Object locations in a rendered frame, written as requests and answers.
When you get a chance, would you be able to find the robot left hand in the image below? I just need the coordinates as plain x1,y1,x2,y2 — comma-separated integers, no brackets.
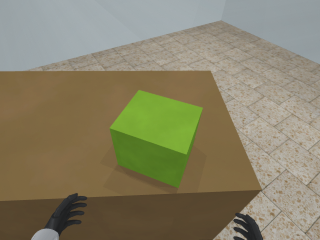
44,193,87,237

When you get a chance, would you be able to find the carton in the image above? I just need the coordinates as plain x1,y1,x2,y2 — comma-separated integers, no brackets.
109,90,203,188

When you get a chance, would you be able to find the left robot forearm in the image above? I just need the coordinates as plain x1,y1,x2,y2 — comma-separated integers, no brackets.
31,228,59,240

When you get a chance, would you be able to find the pedestal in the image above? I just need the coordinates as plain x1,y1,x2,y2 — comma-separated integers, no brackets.
0,70,262,240

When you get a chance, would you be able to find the robot right hand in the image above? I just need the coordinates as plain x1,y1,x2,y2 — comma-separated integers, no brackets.
233,213,263,240

